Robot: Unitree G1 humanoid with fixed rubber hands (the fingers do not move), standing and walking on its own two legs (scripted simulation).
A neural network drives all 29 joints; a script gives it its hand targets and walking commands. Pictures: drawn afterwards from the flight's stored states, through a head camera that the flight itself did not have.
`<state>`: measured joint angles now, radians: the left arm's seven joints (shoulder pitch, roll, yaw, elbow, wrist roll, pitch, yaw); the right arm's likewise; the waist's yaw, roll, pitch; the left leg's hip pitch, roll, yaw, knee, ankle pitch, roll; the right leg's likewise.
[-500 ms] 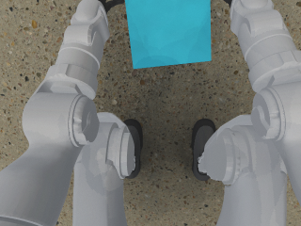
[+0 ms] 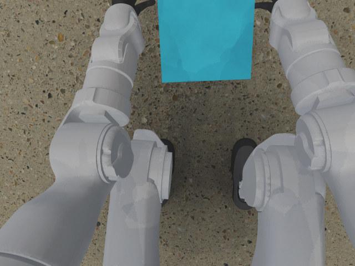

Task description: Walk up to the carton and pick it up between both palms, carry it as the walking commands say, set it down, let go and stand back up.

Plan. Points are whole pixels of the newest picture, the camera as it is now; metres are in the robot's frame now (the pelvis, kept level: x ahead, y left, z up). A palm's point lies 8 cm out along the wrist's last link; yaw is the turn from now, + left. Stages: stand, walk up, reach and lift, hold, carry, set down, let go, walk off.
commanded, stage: reach and lift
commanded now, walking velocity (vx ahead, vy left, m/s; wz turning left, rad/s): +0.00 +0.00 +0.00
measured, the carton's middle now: (200, 22) +0.54 +0.00 -0.24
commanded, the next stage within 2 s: none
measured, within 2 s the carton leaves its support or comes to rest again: neither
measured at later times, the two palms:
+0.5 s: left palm (120, 5) +0.53 +0.12 -0.09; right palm out of the picture +0.55 -0.13 -0.11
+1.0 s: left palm out of the picture +0.51 +0.12 -0.01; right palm out of the picture +0.53 -0.13 -0.03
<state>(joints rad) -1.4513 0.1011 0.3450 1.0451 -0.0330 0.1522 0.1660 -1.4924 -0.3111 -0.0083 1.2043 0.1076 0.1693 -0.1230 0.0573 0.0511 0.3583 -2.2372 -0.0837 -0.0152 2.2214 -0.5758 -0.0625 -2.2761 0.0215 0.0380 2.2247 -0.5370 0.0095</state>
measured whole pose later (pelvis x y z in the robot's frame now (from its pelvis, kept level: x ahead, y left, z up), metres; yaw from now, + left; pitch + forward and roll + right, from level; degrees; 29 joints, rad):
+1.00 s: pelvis +0.01 +0.00 +0.07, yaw -2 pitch +42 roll +2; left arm -1.12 -0.15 0.55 0.60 0.22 0.28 0.20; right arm -1.25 -0.10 -0.27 0.89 -0.17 0.32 -0.16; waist 0.06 0.00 0.01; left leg -2.15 -0.07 -0.03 1.97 -0.56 -0.06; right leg -2.20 0.06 0.05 1.95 -0.50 0.03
